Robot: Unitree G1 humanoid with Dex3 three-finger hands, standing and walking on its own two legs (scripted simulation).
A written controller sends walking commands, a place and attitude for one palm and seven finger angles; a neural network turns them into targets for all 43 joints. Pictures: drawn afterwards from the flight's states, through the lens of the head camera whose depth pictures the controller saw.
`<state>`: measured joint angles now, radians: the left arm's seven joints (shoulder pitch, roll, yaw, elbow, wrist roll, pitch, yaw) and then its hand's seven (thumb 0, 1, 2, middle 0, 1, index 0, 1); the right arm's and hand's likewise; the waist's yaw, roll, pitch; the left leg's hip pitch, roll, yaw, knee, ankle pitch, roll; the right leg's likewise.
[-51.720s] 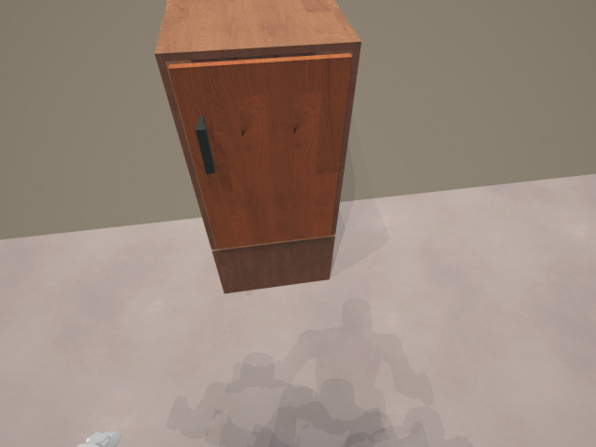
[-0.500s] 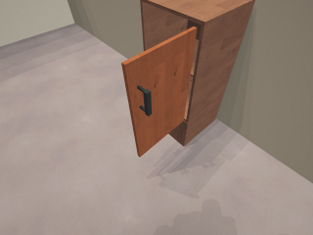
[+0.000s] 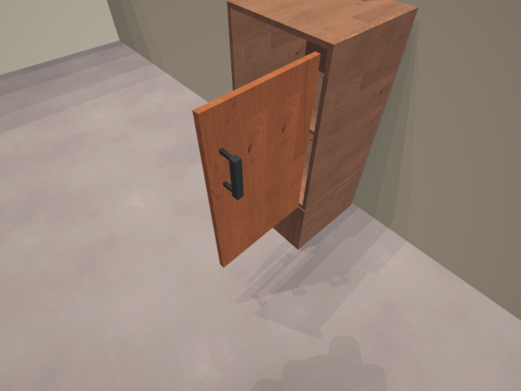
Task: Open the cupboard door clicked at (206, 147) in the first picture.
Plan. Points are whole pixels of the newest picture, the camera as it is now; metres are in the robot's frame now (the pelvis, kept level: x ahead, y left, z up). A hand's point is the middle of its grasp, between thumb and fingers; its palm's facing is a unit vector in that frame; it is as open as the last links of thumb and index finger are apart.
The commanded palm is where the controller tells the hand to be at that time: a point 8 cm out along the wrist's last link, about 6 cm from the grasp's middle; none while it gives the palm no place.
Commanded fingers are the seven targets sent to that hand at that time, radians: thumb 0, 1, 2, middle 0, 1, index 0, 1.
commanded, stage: look to check the result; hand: left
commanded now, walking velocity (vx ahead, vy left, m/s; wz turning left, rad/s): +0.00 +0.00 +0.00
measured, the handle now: (231, 174) +0.57 +0.11 -0.04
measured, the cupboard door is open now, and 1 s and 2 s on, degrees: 92 92 92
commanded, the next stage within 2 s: stand and wait in 0.40 s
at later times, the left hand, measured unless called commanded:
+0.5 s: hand out of the picture -0.01 +0.14 -0.18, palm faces +0.06 -0.98 -0.17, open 7.4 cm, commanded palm none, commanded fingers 0.00 0.90 0.90 -0.20 -0.30 -0.20 -0.30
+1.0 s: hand out of the picture -0.01 +0.15 -0.17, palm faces +0.05 -0.98 -0.18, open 7.4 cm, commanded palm none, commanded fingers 0.00 0.90 0.90 -0.20 -0.30 -0.20 -0.30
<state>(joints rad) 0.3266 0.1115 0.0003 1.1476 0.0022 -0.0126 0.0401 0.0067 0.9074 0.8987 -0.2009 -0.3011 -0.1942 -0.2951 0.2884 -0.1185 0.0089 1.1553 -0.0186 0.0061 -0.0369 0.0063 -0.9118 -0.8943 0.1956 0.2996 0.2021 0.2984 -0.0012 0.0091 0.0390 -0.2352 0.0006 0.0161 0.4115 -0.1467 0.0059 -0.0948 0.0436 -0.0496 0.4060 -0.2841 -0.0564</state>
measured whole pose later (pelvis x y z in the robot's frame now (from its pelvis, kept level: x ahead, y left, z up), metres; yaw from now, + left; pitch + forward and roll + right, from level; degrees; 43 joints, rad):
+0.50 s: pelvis +0.02 -0.01 +0.00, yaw +0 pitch -2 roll +1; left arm 0.32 0.11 0.00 1.15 0.00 -0.02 0.04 0.00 0.90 0.90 -0.20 -0.30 -0.19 -0.30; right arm 0.27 -0.13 0.01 1.16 -0.02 0.00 -0.04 0.01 -0.92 -0.89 0.20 0.30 0.20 0.30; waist 0.00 0.00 0.04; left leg -0.21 0.01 0.01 0.40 -0.17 -0.01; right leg -0.06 0.05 -0.05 0.38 -0.30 -0.07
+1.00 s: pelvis +0.02 -0.01 +0.00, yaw +0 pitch -2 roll +1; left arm 0.32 0.12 0.00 1.15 0.00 -0.02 0.04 0.00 0.90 0.90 -0.20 -0.30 -0.19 -0.30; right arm 0.27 -0.13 0.01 1.16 -0.02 0.00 -0.04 0.01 -0.92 -0.89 0.20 0.30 0.20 0.30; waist 0.00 0.00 0.05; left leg -0.19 0.01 0.01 0.40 -0.17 -0.01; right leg -0.04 0.06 -0.05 0.36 -0.30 -0.07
